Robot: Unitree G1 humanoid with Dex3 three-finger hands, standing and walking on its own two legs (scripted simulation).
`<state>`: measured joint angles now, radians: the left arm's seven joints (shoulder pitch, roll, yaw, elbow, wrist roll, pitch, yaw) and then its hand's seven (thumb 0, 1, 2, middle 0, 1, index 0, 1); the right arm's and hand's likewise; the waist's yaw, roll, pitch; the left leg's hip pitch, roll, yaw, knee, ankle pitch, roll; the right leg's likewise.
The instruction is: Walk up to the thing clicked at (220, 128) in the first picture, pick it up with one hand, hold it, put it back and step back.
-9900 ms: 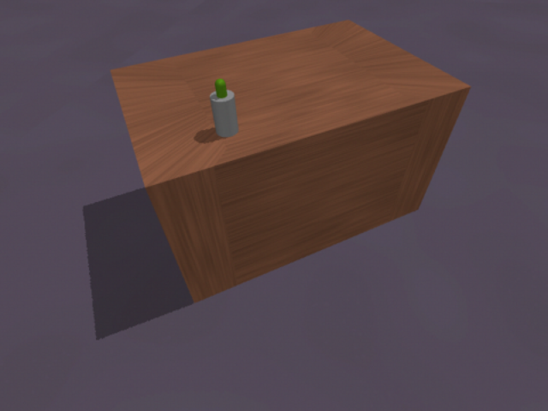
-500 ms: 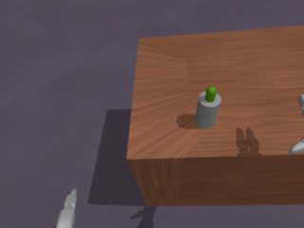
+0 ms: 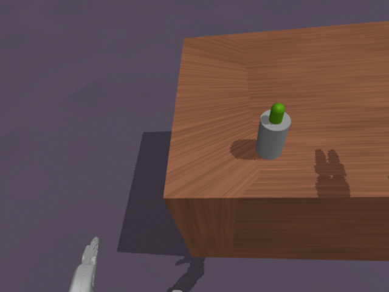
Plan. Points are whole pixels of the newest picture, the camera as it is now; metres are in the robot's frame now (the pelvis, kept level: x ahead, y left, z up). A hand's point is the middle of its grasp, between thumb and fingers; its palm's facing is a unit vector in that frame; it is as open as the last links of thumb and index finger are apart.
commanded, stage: go down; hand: right
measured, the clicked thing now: (273, 129) +0.51 -0.12 -0.01
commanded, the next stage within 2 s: approach in 1.04 s
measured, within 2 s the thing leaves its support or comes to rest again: neither
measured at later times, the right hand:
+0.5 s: hand out of the picture +0.42 -0.32 +0.09, palm faces +0.10 +1.00 +0.02, open 17.7 cm
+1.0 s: hand out of the picture +0.41 -0.33 +0.08, palm faces +0.10 +1.00 +0.02, open 17.6 cm
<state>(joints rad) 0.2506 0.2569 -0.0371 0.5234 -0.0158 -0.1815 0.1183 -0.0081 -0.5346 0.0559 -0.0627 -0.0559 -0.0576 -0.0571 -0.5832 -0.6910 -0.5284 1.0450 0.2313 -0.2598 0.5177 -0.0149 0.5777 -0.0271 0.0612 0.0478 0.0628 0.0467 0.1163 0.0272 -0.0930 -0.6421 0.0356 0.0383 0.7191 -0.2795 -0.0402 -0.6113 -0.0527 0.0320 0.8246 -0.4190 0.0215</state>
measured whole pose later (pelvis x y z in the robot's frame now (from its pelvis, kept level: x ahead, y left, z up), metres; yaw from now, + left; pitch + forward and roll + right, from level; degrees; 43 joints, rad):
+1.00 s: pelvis -0.01 +0.00 -0.02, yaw +0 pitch +14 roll +2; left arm 0.31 0.27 -0.04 0.38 -0.01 -0.16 0.09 -0.01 -0.54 0.06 -0.06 -0.05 -0.06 -0.05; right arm -0.63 -0.75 -0.56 1.08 0.21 -0.24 0.55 -0.01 0.59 -0.03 0.06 0.05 0.06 0.05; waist 0.14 0.03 -0.11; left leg -0.77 0.04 0.04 0.84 -0.32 -0.04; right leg -0.73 -0.05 0.05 0.94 -0.46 0.02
